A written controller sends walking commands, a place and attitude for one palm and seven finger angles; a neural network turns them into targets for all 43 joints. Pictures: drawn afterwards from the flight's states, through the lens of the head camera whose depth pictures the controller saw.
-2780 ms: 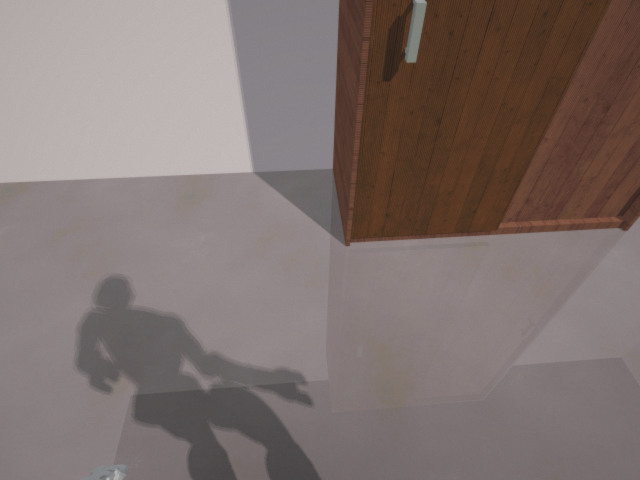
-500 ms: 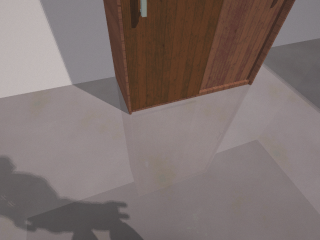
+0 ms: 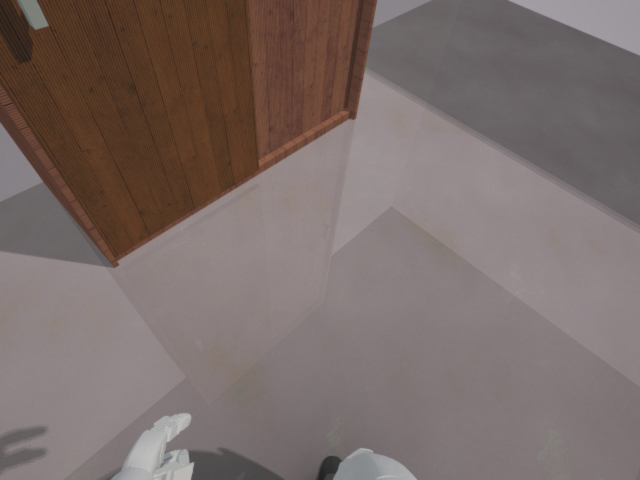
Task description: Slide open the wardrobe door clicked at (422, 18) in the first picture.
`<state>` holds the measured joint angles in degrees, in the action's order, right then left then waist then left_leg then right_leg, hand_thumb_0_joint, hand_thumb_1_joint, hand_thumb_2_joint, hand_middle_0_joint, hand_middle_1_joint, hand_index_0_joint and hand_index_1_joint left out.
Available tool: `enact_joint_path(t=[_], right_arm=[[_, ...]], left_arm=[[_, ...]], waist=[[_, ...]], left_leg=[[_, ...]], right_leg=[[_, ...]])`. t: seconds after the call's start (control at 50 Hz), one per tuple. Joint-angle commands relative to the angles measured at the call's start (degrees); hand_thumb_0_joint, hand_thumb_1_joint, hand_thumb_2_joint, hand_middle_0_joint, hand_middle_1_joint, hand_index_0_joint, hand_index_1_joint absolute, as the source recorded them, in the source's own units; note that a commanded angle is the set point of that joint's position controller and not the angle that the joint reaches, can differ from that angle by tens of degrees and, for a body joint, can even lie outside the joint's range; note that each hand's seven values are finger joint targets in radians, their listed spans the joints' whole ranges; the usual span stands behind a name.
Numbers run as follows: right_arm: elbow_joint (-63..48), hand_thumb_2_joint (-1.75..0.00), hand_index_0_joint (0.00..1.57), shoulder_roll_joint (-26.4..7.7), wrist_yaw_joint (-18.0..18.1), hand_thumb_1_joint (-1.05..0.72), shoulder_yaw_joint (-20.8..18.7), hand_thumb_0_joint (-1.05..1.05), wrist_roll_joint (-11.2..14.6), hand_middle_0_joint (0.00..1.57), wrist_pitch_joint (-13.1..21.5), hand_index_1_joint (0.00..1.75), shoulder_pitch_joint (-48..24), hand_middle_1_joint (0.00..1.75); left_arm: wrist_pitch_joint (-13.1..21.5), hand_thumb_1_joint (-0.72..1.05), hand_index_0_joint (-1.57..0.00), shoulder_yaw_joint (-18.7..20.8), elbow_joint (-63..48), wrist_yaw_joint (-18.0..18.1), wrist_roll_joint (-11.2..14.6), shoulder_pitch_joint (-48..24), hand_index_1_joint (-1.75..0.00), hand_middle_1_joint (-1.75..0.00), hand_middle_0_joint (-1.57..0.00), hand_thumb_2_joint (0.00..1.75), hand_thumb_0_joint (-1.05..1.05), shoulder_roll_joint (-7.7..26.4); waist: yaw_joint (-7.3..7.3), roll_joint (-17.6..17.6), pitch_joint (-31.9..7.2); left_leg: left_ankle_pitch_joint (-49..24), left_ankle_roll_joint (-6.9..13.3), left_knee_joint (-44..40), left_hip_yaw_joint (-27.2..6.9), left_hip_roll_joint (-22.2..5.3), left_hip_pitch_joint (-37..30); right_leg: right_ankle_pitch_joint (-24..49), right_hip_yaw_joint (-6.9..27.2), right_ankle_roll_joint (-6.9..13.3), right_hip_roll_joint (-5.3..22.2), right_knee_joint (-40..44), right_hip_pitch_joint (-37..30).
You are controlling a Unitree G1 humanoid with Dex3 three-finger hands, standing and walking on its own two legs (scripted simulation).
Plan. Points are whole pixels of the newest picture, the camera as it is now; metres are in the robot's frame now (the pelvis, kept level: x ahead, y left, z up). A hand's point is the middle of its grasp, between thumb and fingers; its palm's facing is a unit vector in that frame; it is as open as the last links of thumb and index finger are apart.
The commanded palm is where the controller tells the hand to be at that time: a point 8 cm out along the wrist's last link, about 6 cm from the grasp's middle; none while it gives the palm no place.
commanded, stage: walk to a spot facing it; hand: left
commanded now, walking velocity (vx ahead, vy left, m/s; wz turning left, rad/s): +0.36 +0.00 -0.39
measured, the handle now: out of the picture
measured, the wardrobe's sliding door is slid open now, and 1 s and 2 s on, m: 0.00 0.00 0.00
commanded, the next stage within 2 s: turn to face it in 0.86 s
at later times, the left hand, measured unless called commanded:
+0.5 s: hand (144, 393) +0.25 +0.26 -0.16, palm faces -0.12 -0.97 -0.19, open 7.4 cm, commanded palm none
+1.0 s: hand (287, 212) +0.61 +0.06 -0.15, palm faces -0.48 -0.85 -0.21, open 7.4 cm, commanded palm none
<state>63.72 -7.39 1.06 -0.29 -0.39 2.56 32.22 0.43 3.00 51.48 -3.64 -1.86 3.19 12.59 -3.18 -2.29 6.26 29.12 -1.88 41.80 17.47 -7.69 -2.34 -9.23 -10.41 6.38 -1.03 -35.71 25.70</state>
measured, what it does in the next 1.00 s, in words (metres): walks ahead, turning right: left foot, then right foot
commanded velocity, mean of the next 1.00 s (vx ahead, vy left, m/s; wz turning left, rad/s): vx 0.29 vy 0.00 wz -0.42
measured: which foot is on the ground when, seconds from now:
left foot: down 0.00-0.00, up 0.02-0.38, down 0.40-0.92, up 0.94-1.00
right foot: down 0.00-0.40, up 0.42-0.90, down 0.92-1.00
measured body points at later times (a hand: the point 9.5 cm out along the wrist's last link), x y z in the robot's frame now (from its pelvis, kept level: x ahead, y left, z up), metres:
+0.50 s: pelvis +0.21 +0.06 +0.02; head +0.22 +0.08 +0.47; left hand +0.26 +0.31 -0.14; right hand +0.29 -0.19 -0.10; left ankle +0.27 +0.15 -0.71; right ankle +0.12 -0.06 -0.64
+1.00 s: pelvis +0.40 -0.05 +0.00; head +0.44 -0.07 +0.45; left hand +0.63 +0.11 -0.13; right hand +0.22 -0.21 -0.15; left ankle +0.33 +0.14 -0.61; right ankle +0.44 -0.15 -0.71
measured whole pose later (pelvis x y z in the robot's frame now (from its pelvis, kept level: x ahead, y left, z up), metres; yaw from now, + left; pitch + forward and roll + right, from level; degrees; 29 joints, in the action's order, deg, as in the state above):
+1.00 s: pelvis +0.40 -0.05 +0.00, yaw -29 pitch -1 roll +0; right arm 61.7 -9.6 0.3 -3.0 -0.3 0.2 23.0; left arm 2.2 4.5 52.9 -1.8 -0.7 6.1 12.6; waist -2.3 -0.1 7.2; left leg 28.5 -3.8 72.2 8.6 -10.3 15.5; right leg -13.9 -8.4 5.4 0.4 -40.6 25.6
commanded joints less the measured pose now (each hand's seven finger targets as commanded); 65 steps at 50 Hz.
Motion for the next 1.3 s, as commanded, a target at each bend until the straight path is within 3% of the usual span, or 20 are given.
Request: enact_joint_path(t=[0.0, 0.06, 0.12, 0.26, 0.34, 0.36, 0.4, 0.42, 0.46, 0.54, 0.76, 0.82, 0.86, 0.88, 0.9, 0.92, 0.96, 1.04, 1.18, 1.28], right_arm=[[-11.0, -0.90, 0.20, -9.4, 0.8, -0.90, -2.9, 0.00, 0.5, 0.20, 2.8, 0.30, -10.1, 0.30], [-9.5, -0.90, 0.20, -7.6, 0.1, -0.90, -3.0, 0.00, -1.0, 0.20, 0.4, 0.30, -11.4, 0.30], [-8.3, -0.90, 0.20, -4.9, -0.4, -0.90, -2.9, 0.00, -1.2, 0.20, -1.2, 0.30, -6.2, 0.30], [-13.0, -0.90, 0.20, -6.0, -2.1, -0.90, -3.2, 0.00, -1.3, 0.20, 0.2, 0.30, -19.9, 0.30], [-12.5, -0.90, 0.20, -7.9, -1.6, -0.90, -3.8, 0.00, -1.1, 0.20, 1.6, 0.30, -18.1, 0.30], [-10.6, -0.90, 0.20, -11.0, -0.9, -0.90, -4.5, 0.00, -1.2, 0.20, 2.0, 0.30, -12.3, 0.30], [-8.7, -0.90, 0.20, -19.9, -0.6, -0.90, -6.1, 0.00, -2.0, 0.20, 1.6, 0.30, -1.7, 0.30], [-8.3, -0.90, 0.20, -16.2, -0.1, -0.90, -5.3, 0.00, -1.8, 0.20, 1.7, 0.30, -4.3, 0.30], [-9.9, -0.90, 0.20, -11.3, -0.1, -0.90, -3.9, 0.00, -1.5, 0.20, 2.1, 0.30, -11.9, 0.30], [-8.9, -0.90, 0.20, -8.4, 0.4, -0.90, -3.4, 0.00, -0.9, 0.20, 3.1, 0.30, -13.8, 0.30], [-5.3, -0.90, 0.20, -9.9, 0.3, -0.90, -4.4, 0.00, -1.4, 0.20, 2.1, 0.30, -6.8, 0.30], [-5.8, -0.90, 0.20, -11.9, 0.3, -0.90, -5.1, 0.00, -1.3, 0.20, 1.7, 0.30, -7.5, 0.30], [-7.2, -0.90, 0.20, -14.3, -0.1, -0.90, -5.4, 0.00, -0.8, 0.20, 1.4, 0.30, -10.3, 0.30], [-8.2, -0.90, 0.20, -12.4, -0.9, -0.90, -5.0, 0.00, 0.1, 0.20, 1.2, 0.30, -9.1, 0.30], [-10.9, -0.90, 0.20, -7.5, -0.8, -0.90, -4.0, 0.00, 0.7, 0.20, 1.5, 0.30, -8.5, 0.30], [-12.5, -0.90, 0.20, -8.4, 0.0, -0.90, -4.0, 0.00, 0.5, 0.20, 1.3, 0.30, -13.8, 0.30], [-11.2, -0.90, 0.20, -8.6, 0.2, -0.90, -4.1, 0.00, -0.3, 0.20, 0.5, 0.30, -14.2, 0.30], [-5.0, -0.90, 0.20, -4.8, 0.2, -0.90, -2.5, 0.00, -1.1, 0.20, -2.5, 0.30, -5.4, 0.30], [-7.1, -0.90, 0.20, -3.9, -0.6, -0.90, -2.1, 0.00, -0.5, 0.20, -2.8, 0.30, -14.0, 0.30], [-9.0, -0.90, 0.20, -6.6, -1.5, -0.90, -2.9, 0.00, -0.9, 0.20, -3.1, 0.30, -16.1, 0.30]], left_arm=[[1.3, 0.90, -0.20, 4.4, 2.6, 3.1, 1.8, 22.5, -0.30, -0.30, -0.20, 0.90, 0.00, 15.9], [2.1, 0.90, -0.20, 2.5, 0.6, 4.1, 1.1, 11.1, -0.30, -0.30, -0.20, 0.90, 0.00, 9.1], [2.8, 0.90, -0.20, 2.2, 0.8, 4.0, 0.1, 7.1, -0.30, -0.30, -0.20, 0.90, 0.00, 7.7], [3.0, 0.90, -0.20, 2.4, 2.6, 3.1, 0.4, 13.3, -0.30, -0.30, -0.20, 0.90, 0.00, 8.1], [2.6, 0.90, -0.20, 2.9, 2.1, 3.4, 0.8, 13.2, -0.30, -0.30, -0.20, 0.90, 0.00, 8.9], [2.5, 0.90, -0.20, 2.7, 1.7, 3.2, 1.0, 12.9, -0.30, -0.30, -0.20, 0.90, 0.00, 7.2], [2.9, 0.90, -0.20, 1.7, -0.7, 2.6, 1.1, 13.1, -0.30, -0.30, -0.20, 0.90, 0.00, 2.8], [2.7, 0.90, -0.20, 2.2, -0.2, 2.8, 0.5, 9.7, -0.30, -0.30, -0.20, 0.90, 0.00, 4.7], [2.0, 0.90, -0.20, 2.6, 0.4, 1.7, 0.1, 8.8, -0.30, -0.30, -0.20, 0.90, 0.00, 3.3], [-0.3, 0.90, -0.20, 2.8, 2.4, 1.2, -0.3, 13.7, -0.30, -0.30, -0.20, 0.90, 0.00, 0.5], [-0.6, 0.90, -0.20, 2.0, -2.1, 0.4, 0.0, -0.7, -0.30, -0.30, -0.20, 0.90, 0.00, -1.6], [0.1, 0.90, -0.20, 2.3, -1.2, 0.6, -0.1, 2.7, -0.30, -0.30, -0.20, 0.90, 0.00, 0.2], [1.1, 0.90, -0.20, 3.2, 2.2, 1.0, -0.2, 15.6, -0.30, -0.30, -0.20, 0.90, 0.00, 3.2], [1.9, 0.90, -0.20, 4.6, 4.0, 1.5, -0.4, 22.3, -0.30, -0.30, -0.20, 0.90, 0.00, 9.3], [2.4, 0.90, -0.20, 5.7, 4.5, 2.6, 0.3, 26.7, -0.30, -0.30, -0.20, 0.90, 0.00, 15.8], [1.7, 0.90, -0.20, 5.9, 4.5, 3.2, 1.9, 26.0, -0.30, -0.30, -0.20, 0.90, 0.00, 17.9], [1.6, 0.90, -0.20, 3.9, 1.4, 3.7, 1.6, 15.1, -0.30, -0.30, -0.20, 0.90, 0.00, 12.0], [2.9, 0.90, -0.20, 1.0, 1.5, 4.7, 0.7, 6.6, -0.30, -0.30, -0.20, 0.90, 0.00, 5.0], [1.7, 0.90, -0.20, 0.6, 3.1, 4.9, 0.8, 7.7, -0.30, -0.30, -0.20, 0.90, 0.00, 4.2], [0.0, 0.90, -0.20, 1.8, 2.7, 5.4, 1.0, 9.0, -0.30, -0.30, -0.20, 0.90, 0.00, 6.4]], waist=[[11.61, -0.9, -18.7], [3.93, 5.3, -6.0], [-0.66, 0.7, -6.0], [4.06, -5.6, -2.8], [2.02, -3.0, -5.4], [-0.64, 1.6, -8.0], [-3.79, 21.4, -13.0], [-4.07, 15.5, -9.7], [0.17, 6.9, -0.9], [3.67, 9.5, -2.1], [0.18, 11.1, 2.1], [2.49, 10.9, -1.7], [9.19, 10.2, -9.7], [12.22, 1.4, -16.2], [12.25, -11.5, -22.3], [12.10, -6.5, -20.4], [6.91, -4.0, -12.8], [-0.76, -1.7, -9.3], [2.42, -6.6, -5.3], [2.61, -1.8, -4.1]], left_leg=[[-1.0, 0.7, 45.8, -16.1, 0.5, 42.1], [-7.9, -0.4, 36.4, -17.2, -4.6, 36.5], [-10.7, -1.6, 24.5, -14.7, -3.9, 29.9], [-16.8, -1.5, 2.5, -12.1, 0.3, 29.5], [-17.2, -1.1, -11.9, -10.1, 3.3, 15.6], [-16.1, 0.2, -15.7, -13.4, 0.8, 3.5], [-6.1, 9.9, -26.8, -42.5, -23.7, -7.8], [-1.4, 9.8, -29.9, -43.0, -23.4, -1.8], [-1.5, 7.3, -32.1, -31.5, -18.4, 9.0], [-18.6, 4.7, -30.9, -13.3, -12.8, 11.1], [-36.0, 6.4, -27.4, -0.5, -13.3, 1.2], [-55.5, 5.6, -17.4, 2.2, -14.1, -1.1], [-62.4, 2.9, 1.6, 4.6, -11.9, 3.0], [-46.1, 0.7, 17.9, 3.3, -9.6, 17.8], [3.7, -2.5, 38.0, -1.9, 0.9, 37.2], [5.4, -1.6, 42.9, -11.1, 0.3, 41.0], [-5.0, -1.2, 42.0, -16.3, -2.8, 38.7], [-10.2, -1.4, 27.3, -15.4, -2.6, 27.5], [-11.6, -1.5, 6.1, -12.6, 0.6, 26.3], [-18.3, -0.3, -7.4, -10.8, 1.8, 18.0]], right_leg=[[13.5, 39.5, 13.2, 24.9, 14.8, -41.4], [0.9, 27.8, 8.3, 19.3, 20.2, -14.2], [-1.8, 18.6, 5.5, 13.3, 21.6, -3.5], [-6.8, 21.4, 3.9, 10.5, 20.7, -7.8], [-0.7, 21.4, 1.8, 9.6, 12.5, -9.3], [2.2, 19.1, -0.2, 6.6, 2.4, -3.6], [-24.4, 9.5, -4.5, -0.9, -29.1, 13.9], [-20.7, 12.5, -4.6, 1.8, -36.4, 15.9], [-11.5, 11.9, -5.0, 6.3, -38.3, 15.8], [-2.9, 9.8, -7.0, 7.7, -36.2, 12.4], [-0.4, 2.4, -6.7, 6.4, -8.2, 12.6], [-4.2, -0.3, -3.8, 2.1, -3.8, 3.5], [-2.2, -3.3, -1.8, -1.8, 1.9, -15.5], [1.8, 5.7, 0.9, 5.3, 4.4, -34.2], [17.2, 37.1, 8.3, 23.8, 8.3, -45.7], [25.1, 39.3, 10.7, 26.4, 13.0, -41.0], [14.6, 31.5, 6.8, 23.1, 16.4, -24.8], [22.3, 11.8, 2.5, 16.0, 17.7, -7.4], [15.6, 7.2, 1.6, 17.0, 18.0, -11.7], [7.9, 3.8, -2.3, 17.9, 9.3, -10.8]])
